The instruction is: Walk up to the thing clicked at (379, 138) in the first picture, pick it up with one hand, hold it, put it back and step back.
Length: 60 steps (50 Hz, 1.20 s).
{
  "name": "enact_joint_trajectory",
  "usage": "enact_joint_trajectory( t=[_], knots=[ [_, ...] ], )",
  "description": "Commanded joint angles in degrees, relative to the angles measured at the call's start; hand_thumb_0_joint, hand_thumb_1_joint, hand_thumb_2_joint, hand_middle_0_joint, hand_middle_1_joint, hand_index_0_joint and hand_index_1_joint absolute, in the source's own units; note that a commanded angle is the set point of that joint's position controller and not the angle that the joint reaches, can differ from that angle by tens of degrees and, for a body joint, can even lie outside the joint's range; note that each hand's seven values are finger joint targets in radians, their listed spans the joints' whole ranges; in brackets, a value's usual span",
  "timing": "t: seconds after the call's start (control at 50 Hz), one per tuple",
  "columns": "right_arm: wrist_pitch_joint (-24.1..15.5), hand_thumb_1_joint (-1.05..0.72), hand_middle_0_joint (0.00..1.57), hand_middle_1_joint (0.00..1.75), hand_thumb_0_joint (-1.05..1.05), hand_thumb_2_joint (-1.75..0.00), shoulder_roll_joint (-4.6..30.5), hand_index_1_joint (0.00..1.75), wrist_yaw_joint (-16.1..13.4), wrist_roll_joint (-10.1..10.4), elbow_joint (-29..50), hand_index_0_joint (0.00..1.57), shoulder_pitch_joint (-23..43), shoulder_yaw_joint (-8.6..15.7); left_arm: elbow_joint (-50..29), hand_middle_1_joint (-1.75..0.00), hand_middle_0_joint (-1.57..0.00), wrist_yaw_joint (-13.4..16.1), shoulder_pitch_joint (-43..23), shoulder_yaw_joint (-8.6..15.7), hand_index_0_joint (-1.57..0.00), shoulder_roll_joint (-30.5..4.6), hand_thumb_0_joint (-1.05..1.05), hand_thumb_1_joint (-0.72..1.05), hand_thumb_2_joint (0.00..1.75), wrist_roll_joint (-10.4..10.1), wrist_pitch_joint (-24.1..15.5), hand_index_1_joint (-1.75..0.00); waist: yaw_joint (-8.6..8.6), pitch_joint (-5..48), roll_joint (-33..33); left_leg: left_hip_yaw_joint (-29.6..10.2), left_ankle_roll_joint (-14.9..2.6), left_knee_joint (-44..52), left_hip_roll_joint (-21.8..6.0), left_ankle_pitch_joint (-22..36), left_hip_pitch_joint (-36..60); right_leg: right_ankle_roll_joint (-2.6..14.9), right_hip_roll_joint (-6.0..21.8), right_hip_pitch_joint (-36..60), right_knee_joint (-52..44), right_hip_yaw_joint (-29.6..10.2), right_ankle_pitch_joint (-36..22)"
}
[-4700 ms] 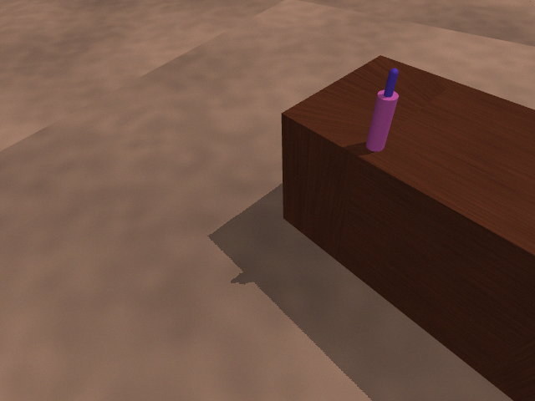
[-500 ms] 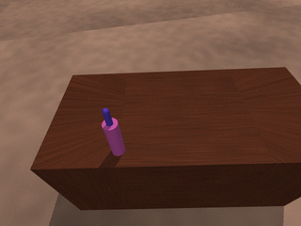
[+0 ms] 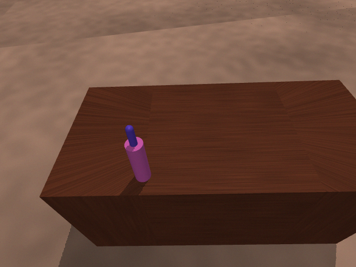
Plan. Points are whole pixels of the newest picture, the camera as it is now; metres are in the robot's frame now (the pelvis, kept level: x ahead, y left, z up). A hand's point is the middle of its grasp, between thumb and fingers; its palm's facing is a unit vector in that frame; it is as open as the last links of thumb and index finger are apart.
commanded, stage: stand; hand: left
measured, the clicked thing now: (136, 154) +0.44 +0.18 -0.06
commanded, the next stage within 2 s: rise first in 1.52 s
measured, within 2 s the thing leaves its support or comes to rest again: neither
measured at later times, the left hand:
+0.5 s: hand out of the picture +0.07 +0.26 -0.16, palm faces -0.02 -0.94 -0.35, open 7.4 cm
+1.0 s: hand out of the picture +0.08 +0.25 -0.16, palm faces -0.02 -0.94 -0.35, open 7.4 cm
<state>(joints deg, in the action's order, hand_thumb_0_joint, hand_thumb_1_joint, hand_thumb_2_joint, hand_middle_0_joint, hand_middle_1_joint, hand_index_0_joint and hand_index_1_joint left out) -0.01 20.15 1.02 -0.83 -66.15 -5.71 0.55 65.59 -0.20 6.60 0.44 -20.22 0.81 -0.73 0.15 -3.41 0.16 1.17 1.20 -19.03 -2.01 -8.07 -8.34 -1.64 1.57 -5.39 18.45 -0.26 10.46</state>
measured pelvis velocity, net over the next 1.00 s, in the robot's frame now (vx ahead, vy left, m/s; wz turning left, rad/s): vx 0.01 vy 0.00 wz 0.01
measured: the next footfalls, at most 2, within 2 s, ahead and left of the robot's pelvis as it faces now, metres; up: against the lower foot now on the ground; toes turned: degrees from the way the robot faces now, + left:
none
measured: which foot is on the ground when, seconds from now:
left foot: down 0.00-1.00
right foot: down 0.00-1.00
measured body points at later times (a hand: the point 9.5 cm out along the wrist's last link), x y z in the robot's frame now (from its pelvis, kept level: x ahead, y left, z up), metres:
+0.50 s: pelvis +0.01 +0.00 +0.00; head +0.02 +0.00 +0.45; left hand +0.07 +0.30 -0.13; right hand +0.09 -0.30 -0.13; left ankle +0.03 +0.13 -0.75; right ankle +0.00 -0.14 -0.75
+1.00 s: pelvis +0.01 +0.00 +0.00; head +0.02 +0.00 +0.45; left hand +0.09 +0.30 -0.13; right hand +0.10 -0.31 -0.13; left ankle +0.03 +0.13 -0.75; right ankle +0.00 -0.14 -0.75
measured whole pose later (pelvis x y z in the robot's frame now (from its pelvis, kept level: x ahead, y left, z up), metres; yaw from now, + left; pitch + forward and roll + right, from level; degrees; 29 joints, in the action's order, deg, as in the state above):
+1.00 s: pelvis +0.01 +0.00 +0.00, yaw +0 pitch -2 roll +0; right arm 0.0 20.4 0.8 -0.6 -65.0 -5.1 0.2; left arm 64.3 0.0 6.6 0.2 -20.1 0.8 -0.7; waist -0.1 -3.0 -0.1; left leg 0.8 1.4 -19.2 -2.0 -9.2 -7.8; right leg -1.5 1.6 -4.5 18.3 0.2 11.6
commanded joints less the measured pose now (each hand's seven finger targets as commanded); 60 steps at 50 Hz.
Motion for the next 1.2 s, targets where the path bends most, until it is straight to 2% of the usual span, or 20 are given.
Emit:
enact_joint_trajectory(
  t=[0.0, 0.08, 0.12, 0.16, 0.22, 0.28, 0.32, 0.44, 0.48, 0.52, 0.66, 0.74, 0.76, 0.88, 0.96, 1.04, 1.18],
  knots=[
    [-1.4, -0.90, 0.20, 0.30, 0.00, -0.90, 12.4, 0.30, -0.9, 0.3, 3.8, 0.20, 3.0, 2.2, -3.6, -0.30, -0.20, 0.6, -2.6, 2.0, -0.20, -12.4, 0.00, 0.90, 0.90, -0.2, -1.1, -0.30, 0.21, 3.5, -0.4, -5.5, -1.84, 3.4, -5.6, -0.3, 1.8, 2.01, 5.7, -2.8, -4.1, -4.2, -1.1],
    [-1.4, -0.90, 0.20, 0.30, 0.00, -0.90, 12.6, 0.30, -0.9, 0.2, 3.9, 0.20, 2.9, 2.2, -3.8, -0.30, -0.20, 0.5, -2.0, 1.9, -0.20, -12.1, 0.00, 0.90, 0.90, -0.1, -1.1, -0.30, 0.06, 4.4, -1.1, -5.5, -2.09, 3.1, -5.7, 1.2, 1.8, 2.12, 6.0, -1.9, -3.8, -4.2, -3.5],
    [-1.4, -0.90, 0.20, 0.30, 0.00, -0.90, 12.3, 0.30, -0.9, 0.3, 3.8, 0.20, 2.8, 2.1, -3.8, -0.30, -0.20, 0.5, -2.2, 2.0, -0.20, -12.4, 0.00, 0.90, 0.90, -0.2, -1.0, -0.30, 0.14, 3.2, -0.4, -5.7, -1.84, 3.7, -5.5, -0.6, 1.4, 2.21, 5.8, -2.8, -3.7, -4.1, -1.1],
    [-1.5, -0.90, 0.20, 0.30, 0.00, -0.90, 12.3, 0.30, -0.9, 0.2, 4.0, 0.20, 2.6, 2.0, -4.1, -0.30, -0.20, 0.5, -2.1, 1.9, -0.20, -12.3, 0.00, 0.90, 0.90, -0.2, -1.0, -0.30, 0.04, 4.4, -0.8, -5.5, -1.94, 3.2, -5.7, 2.3, 1.6, 2.20, 6.1, -1.8, -3.4, -4.2, -3.4],
    [-1.6, -0.90, 0.20, 0.30, 0.00, -0.90, 12.2, 0.30, -1.0, 0.2, 4.0, 0.20, 2.5, 1.9, -4.1, -0.30, -0.20, 0.5, -2.4, 1.8, -0.20, -12.5, 0.00, 0.90, 0.90, -0.2, -1.0, -0.30, 0.19, 4.4, -0.4, -5.6, -1.79, 3.1, -5.7, 3.4, 1.5, 2.18, 6.0, -1.5, -3.0, -4.0, -3.7],
    [-1.5, -0.90, 0.20, 0.30, 0.00, -0.90, 12.2, 0.30, -0.9, 0.3, 3.9, 0.20, 2.3, 1.8, -3.8, -0.30, -0.20, 0.5, -1.8, 1.8, -0.20, -12.4, 0.00, 0.90, 0.90, -0.2, -0.9, -0.30, 0.14, 3.2, -0.4, -5.9, -1.75, 3.9, -5.4, 0.4, 0.7, 2.12, 5.8, -2.1, -3.4, -3.7, -1.7],
    [-1.5, -0.90, 0.20, 0.30, 0.00, -0.90, 12.5, 0.30, -0.9, 0.4, 4.0, 0.20, 2.8, 2.0, -3.8, -0.30, -0.20, 0.5, -1.5, 1.9, -0.20, -12.5, 0.00, 0.90, 0.90, -0.1, -0.9, -0.30, -0.05, 3.5, -0.2, -5.9, -2.04, 3.5, -5.5, 0.0, 1.6, 2.29, 6.0, -2.4, -3.5, -3.9, -2.5],
    [-1.6, -0.90, 0.20, 0.30, 0.00, -0.90, 12.1, 0.30, -0.9, 0.3, 4.3, 0.20, 2.4, 1.8, -4.1, -0.30, -0.20, 0.5, -1.8, 1.8, -0.20, -12.3, 0.00, 0.90, 0.90, -0.2, -1.0, -0.30, 0.20, 4.5, 0.0, -5.5, -1.99, 2.7, -5.4, 3.5, 1.7, 2.19, 6.3, -1.4, -3.2, -3.9, -4.9],
    [-1.7, -0.90, 0.20, 0.30, 0.00, -0.90, 12.5, 0.30, -1.0, 0.3, 4.5, 0.20, 2.9, 1.9, -4.3, -0.30, -0.20, 0.6, -1.6, 1.9, -0.20, -12.5, 0.00, 0.90, 0.90, -0.2, -1.1, -0.30, -0.13, 5.7, -0.2, -5.4, -2.04, 2.2, -5.8, 7.1, 3.0, 2.10, 6.3, -0.9, -2.5, -3.7, -6.9],
    [-1.7, -0.90, 0.20, 0.30, 0.00, -0.90, 12.6, 0.30, -1.1, 0.4, 4.3, 0.20, 2.9, 1.8, -4.2, -0.30, -0.20, 0.6, -1.6, 1.8, -0.20, -12.3, 0.00, 0.90, 0.90, -0.3, -1.0, -0.30, -0.18, 5.5, -0.3, -5.4, -2.05, 2.0, -5.9, 8.0, 3.4, 2.05, 6.3, -0.9, -2.6, -3.7, -7.6],
    [-1.2, -0.90, 0.20, 0.30, 0.00, -0.90, 12.4, 0.30, -1.1, 0.4, 4.4, 0.20, 2.8, 1.9, -4.3, -0.30, -0.20, 0.7, -1.5, 1.8, -0.20, -12.5, 0.00, 0.90, 0.90, -0.2, -1.0, -0.30, 0.11, 4.5, 0.1, -4.9, -1.90, 1.8, -5.4, 4.9, 3.2, 2.02, 6.2, -1.8, -3.7, -3.9, -6.3],
    [-1.5, -0.90, 0.20, 0.30, 0.00, -0.90, 12.6, 0.30, -1.1, 0.3, 4.6, 0.20, 3.2, 1.9, -4.4, -0.30, -0.20, 0.8, -1.1, 1.9, -0.20, -12.5, 0.00, 0.90, 0.90, -0.2, -1.2, -0.30, -0.21, 6.3, -0.5, -4.9, -2.08, 1.1, -5.9, 9.3, 4.4, 1.95, 6.5, -0.4, -3.0, -3.7, -10.0],
    [-1.4, -0.90, 0.20, 0.30, 0.00, -0.90, 12.1, 0.30, -1.1, 0.4, 4.4, 0.20, 2.7, 1.9, -4.4, -0.30, -0.20, 0.8, -1.9, 2.0, -0.20, -12.9, 0.00, 0.90, 0.90, -0.2, -1.1, -0.30, 0.16, 5.5, 0.4, -5.0, -1.79, 1.5, -5.7, 8.4, 3.6, 1.99, 6.3, -0.4, -3.1, -3.8, -9.1],
    [-1.4, -0.90, 0.20, 0.30, 0.00, -0.90, 12.5, 0.30, -1.2, 0.3, 4.8, 0.20, 3.3, 1.9, -4.3, -0.30, -0.20, 0.7, -1.4, 1.9, -0.20, -12.3, 0.00, 0.90, 0.90, -0.1, -0.9, -0.30, -0.36, 4.7, -0.6, -4.9, -2.08, 1.8, -5.8, 6.0, 3.2, 2.17, 6.4, -0.8, -3.5, -3.7, -6.9],
    [-1.3, -0.90, 0.20, 0.30, 0.00, -0.90, 11.9, 0.30, -1.1, 0.4, 4.7, 0.20, 2.7, 1.8, -4.3, -0.30, -0.20, 0.7, -1.7, 1.9, -0.20, -12.4, 0.00, 0.90, 0.90, -0.2, -1.0, -0.30, 0.05, 3.9, 0.3, -5.0, -1.84, 2.3, -5.5, 4.7, 2.7, 2.25, 6.2, -1.3, -3.8, -3.8, -5.6],
    [-1.5, -0.90, 0.20, 0.30, 0.00, -0.90, 12.4, 0.30, -1.2, 0.3, 4.9, 0.20, 2.6, 1.9, -4.6, -0.30, -0.20, 0.7, -1.6, 2.1, -0.20, -12.5, 0.00, 0.90, 0.90, -0.2, -1.0, -0.30, -0.12, 4.8, -0.4, -5.0, -2.07, 2.1, -5.7, 6.8, 2.9, 2.19, 6.3, -0.5, -3.5, -3.7, -7.5],
    [-1.5, -0.90, 0.20, 0.30, 0.00, -0.90, 12.2, 0.30, -1.3, 0.3, 4.9, 0.20, 2.5, 1.9, -4.7, -0.30, -0.20, 0.7, -1.6, 2.1, -0.20, -12.5, 0.00, 0.90, 0.90, -0.1, -0.9, -0.30, -0.08, 5.0, -0.2, -5.1, -1.88, 2.1, -5.8, 7.3, 3.7, 2.28, 6.2, -0.8, -3.3, -3.7, -7.2]
  ],
)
